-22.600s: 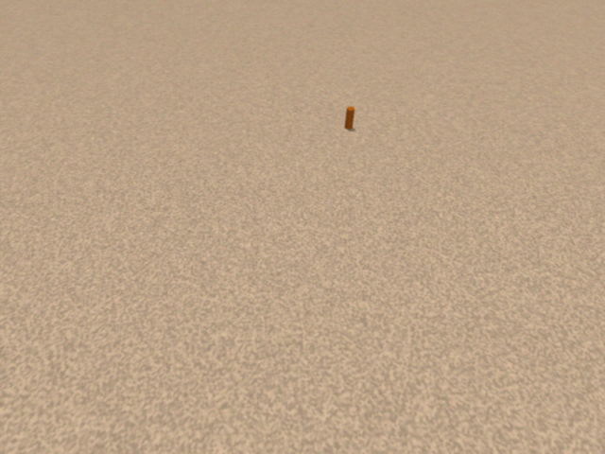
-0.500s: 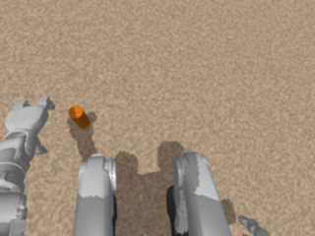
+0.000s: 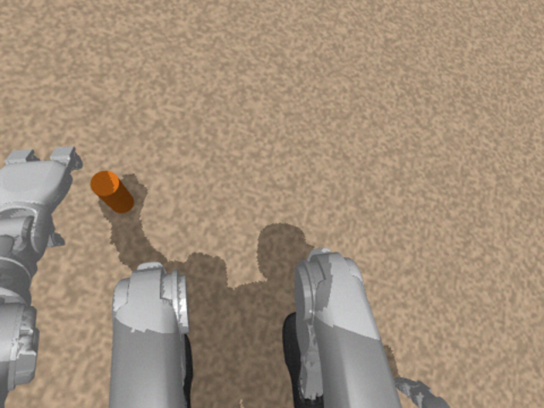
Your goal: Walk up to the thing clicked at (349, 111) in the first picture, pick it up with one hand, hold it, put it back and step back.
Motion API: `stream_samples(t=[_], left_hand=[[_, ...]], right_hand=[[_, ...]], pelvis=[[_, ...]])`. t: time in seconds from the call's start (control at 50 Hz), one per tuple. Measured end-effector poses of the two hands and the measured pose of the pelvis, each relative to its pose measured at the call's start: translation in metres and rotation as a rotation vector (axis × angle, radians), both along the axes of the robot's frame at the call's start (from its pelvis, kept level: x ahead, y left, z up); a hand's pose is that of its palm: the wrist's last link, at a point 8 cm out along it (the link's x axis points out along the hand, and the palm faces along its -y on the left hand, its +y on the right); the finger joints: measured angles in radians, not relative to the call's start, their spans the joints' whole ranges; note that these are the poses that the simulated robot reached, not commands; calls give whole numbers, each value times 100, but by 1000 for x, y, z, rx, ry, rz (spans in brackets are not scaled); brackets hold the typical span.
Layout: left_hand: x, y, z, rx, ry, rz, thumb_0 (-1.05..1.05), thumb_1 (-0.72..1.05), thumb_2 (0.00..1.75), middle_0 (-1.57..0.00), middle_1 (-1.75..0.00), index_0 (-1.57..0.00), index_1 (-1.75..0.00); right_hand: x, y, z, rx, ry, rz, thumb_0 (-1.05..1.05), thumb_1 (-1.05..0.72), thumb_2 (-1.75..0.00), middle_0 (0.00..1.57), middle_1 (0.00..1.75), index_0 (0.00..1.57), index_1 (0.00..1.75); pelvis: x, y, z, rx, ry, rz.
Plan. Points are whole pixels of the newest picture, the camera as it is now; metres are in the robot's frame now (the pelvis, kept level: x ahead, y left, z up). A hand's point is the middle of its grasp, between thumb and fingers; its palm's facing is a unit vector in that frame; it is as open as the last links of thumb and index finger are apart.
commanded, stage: rise first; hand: left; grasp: from above
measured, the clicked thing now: (114, 193) +0.49 +0.25 -0.30
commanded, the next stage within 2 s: approach in 0.56 s
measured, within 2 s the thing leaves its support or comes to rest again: neither
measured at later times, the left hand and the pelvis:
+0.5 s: hand (61, 203) +0.43 +0.30 -0.18, palm faces -0.45 -0.06 -0.89, open 13.7 cm; pelvis +0.00 +0.00 -0.01, yaw -1 degrees
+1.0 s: hand (105, 170) +0.49 +0.23 -0.17, palm faces -0.37 -0.02 -0.93, open 14.0 cm; pelvis +0.00 +0.00 -0.01, yaw -1 degrees
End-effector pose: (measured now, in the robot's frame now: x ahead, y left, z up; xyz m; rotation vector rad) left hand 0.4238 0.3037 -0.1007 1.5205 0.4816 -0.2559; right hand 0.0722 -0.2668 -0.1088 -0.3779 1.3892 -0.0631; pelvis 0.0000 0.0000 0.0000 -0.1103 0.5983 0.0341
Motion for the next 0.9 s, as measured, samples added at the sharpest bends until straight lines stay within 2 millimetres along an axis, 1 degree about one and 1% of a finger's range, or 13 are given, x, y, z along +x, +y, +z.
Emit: stream_samples(t=[0.3,0.74,0.82,0.9], left_hand=[[11,-4,-12,-9,-11,11,0,-43,92,-18,-94,-18,-93],[18,-8,-25,-7,-6,1,0,-48,96,-14,-99,-14,-98],[24,-17,-27,-4,-10,-22,0,-50,97,-13,-101,-13,-100],[37,-39,-24,-8,-36,-66,-1,-50,97,-12,-103,-12,-102]], right_hand=[[-3,-10,-3,-22,25,3,0,-91,-90,20,30,20,30],[-12,-8,-7,-19,39,1,0,-91,-90,20,30,20,30],[-14,-7,-7,-20,42,3,0,-91,-90,20,30,20,30],[-18,-8,-5,-25,42,-3,0,-91,-90,20,30,20,30]], pelvis=[[3,-2,-7,-1,7,-8],[3,-1,-15,-5,4,-11],[3,-1,-17,-3,5,-10],[3,-1,-16,-2,6,-11]])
